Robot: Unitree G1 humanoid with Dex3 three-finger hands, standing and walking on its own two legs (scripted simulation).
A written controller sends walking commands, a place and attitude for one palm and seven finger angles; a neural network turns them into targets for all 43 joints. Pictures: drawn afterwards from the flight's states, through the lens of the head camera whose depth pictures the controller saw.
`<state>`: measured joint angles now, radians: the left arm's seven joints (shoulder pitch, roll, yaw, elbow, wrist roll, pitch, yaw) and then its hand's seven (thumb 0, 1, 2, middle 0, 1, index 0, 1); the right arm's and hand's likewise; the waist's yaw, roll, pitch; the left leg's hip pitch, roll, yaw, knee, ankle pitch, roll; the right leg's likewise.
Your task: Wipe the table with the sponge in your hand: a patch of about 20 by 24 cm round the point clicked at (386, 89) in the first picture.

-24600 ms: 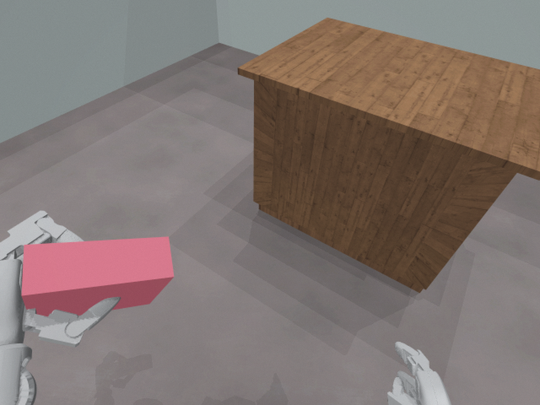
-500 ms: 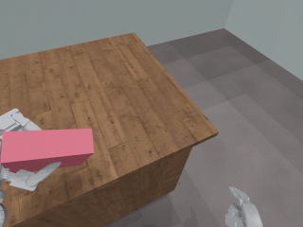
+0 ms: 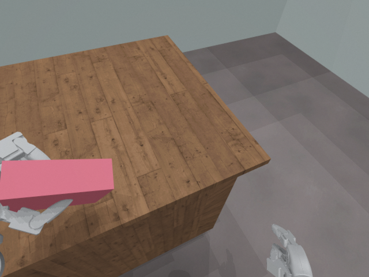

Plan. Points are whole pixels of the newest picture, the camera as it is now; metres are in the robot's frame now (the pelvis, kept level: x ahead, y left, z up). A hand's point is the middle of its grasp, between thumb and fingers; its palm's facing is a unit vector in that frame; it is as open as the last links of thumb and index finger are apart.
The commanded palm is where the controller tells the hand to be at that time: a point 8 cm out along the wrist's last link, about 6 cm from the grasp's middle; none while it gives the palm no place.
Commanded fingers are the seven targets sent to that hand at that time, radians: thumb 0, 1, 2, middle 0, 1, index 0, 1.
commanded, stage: shuffle to correct the standing spot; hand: left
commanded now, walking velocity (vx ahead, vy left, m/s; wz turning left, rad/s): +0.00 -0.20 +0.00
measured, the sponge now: (75, 185) +0.23 +0.20 +0.14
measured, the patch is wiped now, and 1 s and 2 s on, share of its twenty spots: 0.00 0.00 0.00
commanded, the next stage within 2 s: none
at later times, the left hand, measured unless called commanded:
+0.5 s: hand (33, 188) +0.21 +0.24 +0.17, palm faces +0.31 -0.85 -0.42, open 8.9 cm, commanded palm +0.15 +0.28 +0.18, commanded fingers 0.00 0.10 1.30 -1.20 -1.60 -1.20 -1.60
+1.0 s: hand (38, 184) +0.22 +0.24 +0.17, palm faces +0.31 -0.85 -0.43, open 8.9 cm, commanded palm +0.16 +0.28 +0.18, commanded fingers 0.00 0.10 1.30 -1.20 -1.60 -1.20 -1.60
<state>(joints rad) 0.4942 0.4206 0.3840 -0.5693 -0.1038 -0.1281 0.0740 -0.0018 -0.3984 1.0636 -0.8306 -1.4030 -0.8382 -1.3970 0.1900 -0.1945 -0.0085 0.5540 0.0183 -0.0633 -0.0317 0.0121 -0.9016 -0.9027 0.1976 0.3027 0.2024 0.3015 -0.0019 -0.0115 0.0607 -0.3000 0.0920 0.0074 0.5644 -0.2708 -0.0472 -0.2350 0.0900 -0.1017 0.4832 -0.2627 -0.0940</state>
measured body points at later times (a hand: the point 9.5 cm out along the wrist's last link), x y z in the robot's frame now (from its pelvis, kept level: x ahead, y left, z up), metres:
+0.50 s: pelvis +0.00 +0.00 +0.00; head +0.03 +0.01 +0.45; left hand +0.19 +0.28 +0.19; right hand +0.17 -0.23 -0.08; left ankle +0.02 +0.15 -0.73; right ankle +0.00 -0.06 -0.73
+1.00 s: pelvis +0.00 +0.00 +0.00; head +0.03 +0.01 +0.45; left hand +0.20 +0.28 +0.19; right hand +0.17 -0.24 -0.08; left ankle +0.02 +0.15 -0.73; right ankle +0.00 -0.06 -0.73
